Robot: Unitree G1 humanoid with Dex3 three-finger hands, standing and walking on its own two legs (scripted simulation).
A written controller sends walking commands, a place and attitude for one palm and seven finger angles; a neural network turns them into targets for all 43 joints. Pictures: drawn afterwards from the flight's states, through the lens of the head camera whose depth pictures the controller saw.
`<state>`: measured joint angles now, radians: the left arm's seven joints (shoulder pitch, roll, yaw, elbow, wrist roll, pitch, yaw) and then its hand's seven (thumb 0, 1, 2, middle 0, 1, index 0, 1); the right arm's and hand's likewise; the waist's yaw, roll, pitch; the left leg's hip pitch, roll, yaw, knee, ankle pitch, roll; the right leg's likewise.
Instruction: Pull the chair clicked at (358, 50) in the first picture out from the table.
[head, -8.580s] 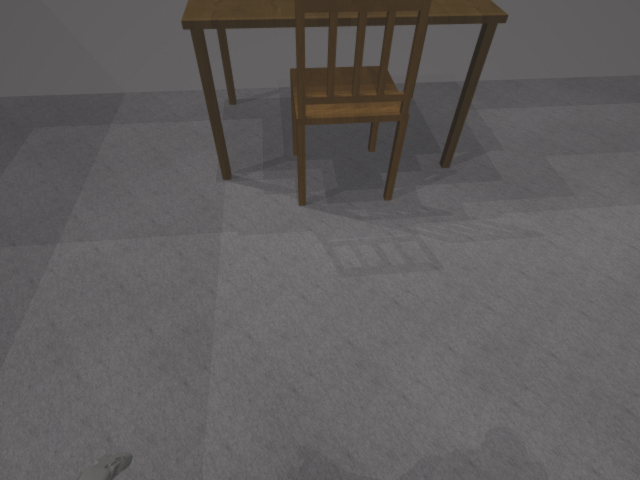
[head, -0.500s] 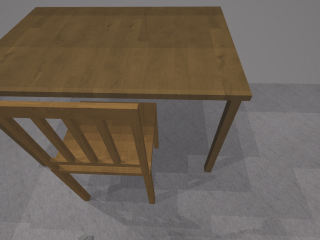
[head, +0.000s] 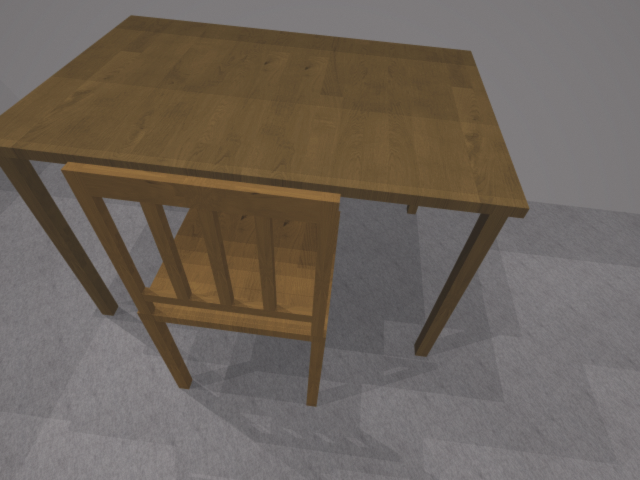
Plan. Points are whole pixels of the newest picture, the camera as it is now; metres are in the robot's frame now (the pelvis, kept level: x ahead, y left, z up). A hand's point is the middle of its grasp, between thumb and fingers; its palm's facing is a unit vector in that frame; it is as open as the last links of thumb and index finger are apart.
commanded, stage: come to a stop and stand still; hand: left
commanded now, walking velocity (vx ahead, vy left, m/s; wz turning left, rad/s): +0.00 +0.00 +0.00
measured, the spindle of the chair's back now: (218, 260) +0.49 +0.23 -0.10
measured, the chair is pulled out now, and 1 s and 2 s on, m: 0.00 0.00 0.00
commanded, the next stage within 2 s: look again from close up in 0.62 s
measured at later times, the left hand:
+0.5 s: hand out of the picture -0.05 +0.14 -0.17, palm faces +0.02 -0.99 -0.16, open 7.3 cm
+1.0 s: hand out of the picture +0.01 +0.18 -0.18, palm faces +0.03 -0.98 -0.22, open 7.4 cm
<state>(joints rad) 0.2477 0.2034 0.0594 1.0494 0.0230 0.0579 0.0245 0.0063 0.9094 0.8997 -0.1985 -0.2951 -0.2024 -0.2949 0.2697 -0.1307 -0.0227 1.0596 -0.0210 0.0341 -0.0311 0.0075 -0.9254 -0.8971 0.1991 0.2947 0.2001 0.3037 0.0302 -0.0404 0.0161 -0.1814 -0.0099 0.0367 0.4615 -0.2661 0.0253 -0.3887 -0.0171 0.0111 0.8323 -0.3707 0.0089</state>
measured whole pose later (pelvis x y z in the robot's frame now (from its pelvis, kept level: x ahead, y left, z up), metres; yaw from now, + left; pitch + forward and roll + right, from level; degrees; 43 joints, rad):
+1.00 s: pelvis -0.02 +0.00 -0.01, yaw +0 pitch -1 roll -1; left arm 0.30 0.17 0.00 1.02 0.02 -0.02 0.05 0.01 0.91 0.90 -0.20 -0.30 -0.20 -0.30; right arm 0.28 -0.17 -0.02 1.04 -0.02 -0.01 -0.02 0.00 -0.91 -0.90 0.20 0.29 0.20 0.30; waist 0.00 0.01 0.00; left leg -0.26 0.00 0.04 0.56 -0.28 0.02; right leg -0.19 0.01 -0.05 0.53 -0.32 -0.02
